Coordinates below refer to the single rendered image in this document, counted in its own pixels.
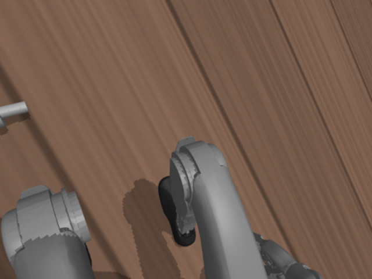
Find bottle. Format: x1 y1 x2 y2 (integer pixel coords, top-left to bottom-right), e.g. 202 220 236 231
0 101 29 128

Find right robot foot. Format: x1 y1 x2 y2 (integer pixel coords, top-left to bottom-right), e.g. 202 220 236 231
158 176 196 246

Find right robot arm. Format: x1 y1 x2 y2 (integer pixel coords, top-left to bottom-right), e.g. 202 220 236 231
285 263 323 279

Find right robot hand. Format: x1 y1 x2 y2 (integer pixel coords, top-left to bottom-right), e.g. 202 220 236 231
253 232 297 279

